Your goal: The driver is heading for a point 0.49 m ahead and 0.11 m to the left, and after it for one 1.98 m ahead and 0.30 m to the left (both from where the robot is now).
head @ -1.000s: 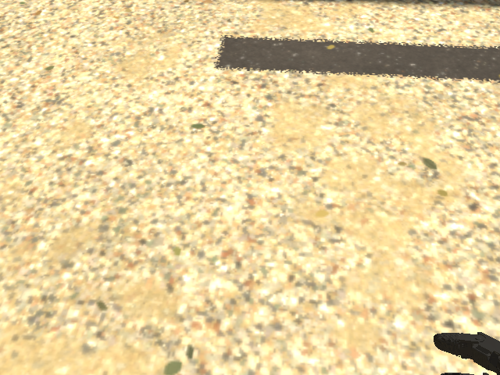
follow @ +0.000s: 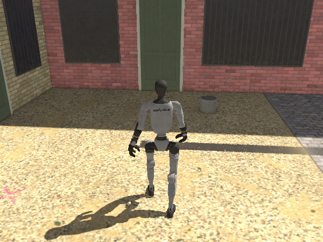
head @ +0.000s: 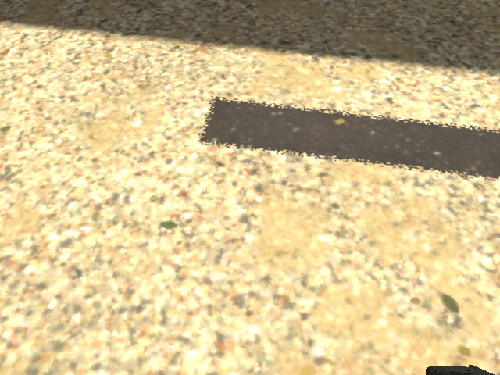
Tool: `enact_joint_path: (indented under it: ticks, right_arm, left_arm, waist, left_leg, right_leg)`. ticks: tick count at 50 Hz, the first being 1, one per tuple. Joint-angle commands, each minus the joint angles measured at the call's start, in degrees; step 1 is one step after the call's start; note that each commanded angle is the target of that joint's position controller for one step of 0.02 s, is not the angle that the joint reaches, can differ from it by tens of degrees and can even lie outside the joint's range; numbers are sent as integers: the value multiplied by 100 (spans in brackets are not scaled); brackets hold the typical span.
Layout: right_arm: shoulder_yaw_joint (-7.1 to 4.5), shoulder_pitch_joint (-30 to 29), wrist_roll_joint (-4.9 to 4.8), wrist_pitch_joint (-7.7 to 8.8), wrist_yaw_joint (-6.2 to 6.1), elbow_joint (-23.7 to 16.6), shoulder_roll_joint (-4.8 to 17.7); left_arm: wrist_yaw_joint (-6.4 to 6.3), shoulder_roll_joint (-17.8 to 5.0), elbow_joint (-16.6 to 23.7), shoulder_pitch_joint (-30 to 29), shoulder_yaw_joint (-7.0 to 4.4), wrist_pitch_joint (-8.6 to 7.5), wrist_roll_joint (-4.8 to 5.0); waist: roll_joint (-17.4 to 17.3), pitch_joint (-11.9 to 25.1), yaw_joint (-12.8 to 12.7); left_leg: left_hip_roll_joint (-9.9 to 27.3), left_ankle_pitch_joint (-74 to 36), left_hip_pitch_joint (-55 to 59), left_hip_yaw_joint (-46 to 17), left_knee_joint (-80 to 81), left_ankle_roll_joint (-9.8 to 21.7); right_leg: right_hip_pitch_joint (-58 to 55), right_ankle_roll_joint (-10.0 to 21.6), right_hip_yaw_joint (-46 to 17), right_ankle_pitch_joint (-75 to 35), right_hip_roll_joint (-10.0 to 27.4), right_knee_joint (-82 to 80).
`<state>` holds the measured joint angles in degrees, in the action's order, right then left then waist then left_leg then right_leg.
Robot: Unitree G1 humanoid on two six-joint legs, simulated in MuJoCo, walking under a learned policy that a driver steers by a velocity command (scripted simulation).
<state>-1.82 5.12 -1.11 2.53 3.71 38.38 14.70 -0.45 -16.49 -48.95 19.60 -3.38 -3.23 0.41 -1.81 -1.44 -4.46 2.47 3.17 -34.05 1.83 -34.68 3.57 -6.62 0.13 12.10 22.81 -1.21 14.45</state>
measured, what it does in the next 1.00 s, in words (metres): walks ahead, turning left: left foot, then right foot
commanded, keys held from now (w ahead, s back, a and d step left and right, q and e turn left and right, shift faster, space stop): w+q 0.80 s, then w+e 0.20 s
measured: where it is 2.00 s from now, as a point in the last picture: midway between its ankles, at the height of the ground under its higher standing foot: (201, 182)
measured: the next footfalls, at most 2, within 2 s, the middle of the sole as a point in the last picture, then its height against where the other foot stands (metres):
left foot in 0.04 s outside the picture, level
right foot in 0.50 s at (304, 366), level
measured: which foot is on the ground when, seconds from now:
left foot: up 0.00-0.02, down 0.04-0.50, up 0.52-1.00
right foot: down 0.00-0.06, up 0.08-0.48, down 0.50-1.00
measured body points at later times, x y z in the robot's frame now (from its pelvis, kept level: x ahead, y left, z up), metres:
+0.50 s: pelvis +0.29 +0.01 +0.00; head +0.32 +0.02 +0.45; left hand +0.45 +0.30 -0.07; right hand +0.42 -0.27 -0.10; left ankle +0.15 +0.10 -0.73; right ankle +0.45 -0.08 -0.73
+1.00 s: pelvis +0.52 +0.10 +0.00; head +0.55 +0.13 +0.45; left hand +0.35 +0.34 -0.13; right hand +0.85 +0.05 -0.06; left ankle +0.58 +0.28 -0.71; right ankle +0.45 -0.08 -0.73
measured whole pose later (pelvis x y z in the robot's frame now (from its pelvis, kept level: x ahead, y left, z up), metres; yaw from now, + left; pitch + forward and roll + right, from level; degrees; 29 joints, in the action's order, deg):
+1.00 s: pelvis +0.52 +0.10 +0.00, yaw +30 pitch +2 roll -2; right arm -2.0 1.9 -0.9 2.7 2.6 33.2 14.2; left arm 0.7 -16.9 -51.6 22.8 -3.4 -3.4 2.0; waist -1.4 -2.5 -6.4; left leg 2.9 5.7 -30.6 -0.2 -31.8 2.5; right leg -4.4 -1.8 8.1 21.4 1.7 15.7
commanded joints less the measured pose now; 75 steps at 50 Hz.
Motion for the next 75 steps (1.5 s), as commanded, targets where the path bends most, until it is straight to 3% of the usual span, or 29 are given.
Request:
enact_joint_path:
  ticks: [1, 2, 3, 4, 5, 6, 8, 12, 17, 22, 25, 26, 27, 28, 29, 30, 33, 41, 47, 49, 51, 52, 53, 54, 55, 59, 66, 72, 75]
  right_arm:
    - [-362, 578, -8, 40, 13, -407, 873]
    - [-548, 1519, -21, 11, -79, -197, 1205]
    - [-708, 1979, -7, -26, -198, -128, 1873]
    - [-634, 1966, -28, 30, -190, -276, 1765]
    - [-519, 1894, 31, 63, -185, -251, 1367]
    - [-472, 1605, 30, 90, -198, -255, 1190]
    - [-367, 933, 61, 99, -223, -400, 884]
    - [-401, 816, 76, 132, -321, -415, 1011]
    - [-458, 1234, 1, 51, -446, -216, 1175]
    - [-466, 1482, -43, -13, -482, -78, 1129]
    - [-371, 1373, 6, -38, -466, -148, 804]
    - [-231, 1524, 101, -26, -448, -230, 419]
    - [-171, 2219, -105, 22, -446, -440, 274]
    - [-286, 2110, -141, 9, -474, -246, 896]
    - [-367, 1529, -89, -25, -471, -307, 1145]
    - [-369, 1285, -28, -55, -479, -338, 1082]
    - [-373, 1169, -57, -103, -396, -418, 802]
    - [-235, 358, -6, -99, -277, -667, 407]
    - [-159, -619, 3, 88, -113, -970, 365]
    - [-258, -322, 14, 132, -102, -914, 600]
    - [-521, 1191, 74, 130, -202, -452, 1088]
    - [-651, 2218, 165, 77, -328, -297, 1595]
    - [-608, 2080, 234, 70, -323, -337, 1749]
    - [-483, 1916, 207, 91, -298, -360, 1190]
    - [-401, 1594, 135, 125, -290, -290, 987]
    - [-315, 727, 179, 335, -251, -114, 498]
    - [-430, 809, 213, 397, -411, 289, 767]
    - [-546, 1230, 47, 221, -470, 594, 1067]
    - [-607, 1161, -32, 93, -489, 630, 1284]
  left_arm:
    - [-130, -1210, 323, -143, -293, 100, 23]
    - [-168, -1162, 387, -206, -259, 96, 24]
    - [-106, -518, 643, 275, -47, -30, -161]
    - [10, -416, 756, 194, 58, -270, -138]
    - [104, -880, 902, -497, -79, -423, 107]
    - [124, -838, 1042, -791, -45, -501, 178]
    - [53, -825, 963, -742, -95, -458, -48]
    - [21, -587, 992, -645, -63, -232, -150]
    - [69, -338, 1265, -1800, 59, -269, -92]
    - [172, -699, 1371, -1990, -78, -379, 13]
    - [123, -959, 1147, -940, -253, -457, -41]
    - [73, -1265, 1082, -136, -331, -461, -116]
    - [120, -1650, 875, 215, -428, -374, -161]
    - [150, -1075, 997, 11, -308, -356, -45]
    - [121, -789, 1038, -197, -228, -320, -24]
    - [114, -689, 1063, -453, -177, -291, -77]
    - [69, -475, 931, -672, -117, -302, -109]
    - [48, -805, 541, -472, -218, -288, -58]
    - [113, -1102, 91, 110, -239, -105, 176]
    - [91, -1240, 18, 73, -264, -44, 197]
    - [62, -1093, -3, -11, -181, -37, 176]
    - [73, -601, 189, 17, 4, -79, -50]
    - [110, -108, 233, 665, 147, -169, 45]
    - [120, -811, 165, 194, -47, -195, 221]
    - [123, -899, 340, -204, -105, -196, 286]
    - [62, -494, 197, -47, -115, 35, 167]
    - [155, -228, 526, -884, -65, 141, 97]
    - [365, -216, 996, -1882, 3, 130, 76]
    - [415, -409, 1130, -1742, -96, 162, 80]
  waist:
    - [686, 511, 741]
    - [466, 985, 1248]
    - [-835, 1640, 1012]
    - [-959, 2484, 943]
    - [-438, 1943, 1205]
    - [-161, 1201, 1038]
    - [168, 486, 537]
    - [-44, 300, 294]
    - [-258, 156, 755]
    - [-459, 186, 723]
    - [-478, 647, 149]
    - [309, 1442, -104]
    - [2336, 1895, 268]
    - [1525, 1384, 131]
    - [1025, 763, -1]
    - [638, 464, 90]
    - [893, 127, 296]
    - [528, -83, 127]
    - [521, -443, 1]
    - [686, -197, 312]
    - [639, 828, 1156]
    - [-232, 1833, 1461]
    - [-1459, 2636, 980]
    - [-698, 2073, 1212]
    - [-666, 1165, 1076]
    - [-483, 341, 419]
    - [-141, -208, 473]
    - [-3, -513, 802]
    - [-208, -198, 566]
  left_leg:
    - [-576, 631, 1135, 468, 88, 393]
    - [-566, 299, 2712, 136, 438, 648]
    - [928, 245, 5041, -2358, 386, 1481]
    - [1789, 1016, 5965, -5051, 1402, 2272]
    - [1585, 1172, 5627, -4328, 1652, 1883]
    - [1345, 911, 4770, -3502, 1709, 1638]
    - [884, -189, 3204, -2488, 1914, 1362]
    - [558, -1059, 2044, -1858, 2206, 1400]
    - [165, -158, 1707, -1546, 2059, 951]
    - [521, 501, 2377, -2413, 1429, 766]
    - [161, 338, 2202, -2369, 258, 422]
    - [-264, 1337, 1527, -1809, -1396, 192]
    - [-854, 3237, -449, -1174, -3093, -105]
    - [-402, 2903, -1062, -1329, -3812, -204]
    - [-236, 2365, -1190, -1178, -3967, -240]
    - [-47, 1957, -979, -1040, -3868, -281]
    - [297, 1438, -520, -902, -3375, -323]
    - [358, -4, -661, -619, -1512, -419]
    - [96, 189, -166, -141, 69, -183]
    - [-107, 476, 525, -78, 431, -38]
    - [-205, -36, 3043, -17, 654, 242]
    - [1174, -419, 4917, -1464, 339, 602]
    - [2283, 687, 5899, -3860, 1133, 1343]
    - [2093, 1232, 5311, -3642, 1492, 1150]
    - [1885, 1107, 4585, -2737, 1649, 957]
    - [1272, 124, 2767, -1090, 2451, 738]
    - [1177, -593, 2783, 293, 2812, 658]
    - [1447, -900, 3646, 827, 2591, 517]
    - [1478, -3049, 4027, 1051, 1726, 342]
  right_leg:
    - [31, 550, -176, -6842, 1562, 1856]
    - [940, 341, -89, -6144, 1346, 3211]
    - [3359, -1, -134, -2132, 618, 5372]
    - [4727, -124, -1374, 1120, -271, 6598]
    - [5310, -1, -1892, 720, 134, 6704]
    - [5354, 92, -1790, 212, 374, 6278]
    - [4672, -2, -1722, -332, 741, 5295]
    - [4107, -385, -1528, -863, 708, 4411]
    - [3571, -492, -1452, -2654, 289, 2201]
    - [3233, -267, -1773, -2306, 190, 1452]
    - [1650, 166, -1757, -1849, 388, 1128]
    - [228, 499, -2757, -1440, 1406, 1141]
    - [-1147, 1346, -5519, 242, 2491, 421]
    - [-844, 1236, -5681, 1357, 2456, 172]
    - [-242, 1013, -4739, 999, 2236, 153]
    - [353, 907, -4004, 145, 1993, 104]
    - [1174, 869, -2732, -1101, 1548, -249]
    - [1027, 1004, -1219, -2569, 1507, -580]
    - [557, 1047, -1318, -3096, 1718, -430]
    - [371, 920, -1354, -4142, 1745, 85]
    - [1175, 575, -1000, -4748, 1283, 1873]
    - [2571, 301, -824, -2377, 864, 3848]
    - [4178, 72, -1458, 1176, 46, 5426]
    - [4663, 86, -1944, 1026, 300, 5925]
    - [4968, 122, -1790, 518, 523, 5887]
    - [4057, -26, -1748, -760, 979, 5327]
    - [4530, -121, -1714, -2259, 914, 3648]
    - [4665, 186, -1177, -2193, 783, 2440]
    - [4046, 489, -728, -1404, 373, 2304]
Velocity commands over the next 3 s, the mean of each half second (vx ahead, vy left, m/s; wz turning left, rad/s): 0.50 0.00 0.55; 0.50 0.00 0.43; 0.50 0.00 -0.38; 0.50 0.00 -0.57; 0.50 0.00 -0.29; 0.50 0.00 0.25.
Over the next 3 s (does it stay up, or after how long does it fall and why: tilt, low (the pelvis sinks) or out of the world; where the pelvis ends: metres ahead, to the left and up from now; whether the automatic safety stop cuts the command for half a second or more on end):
stays up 1.56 0.18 0.01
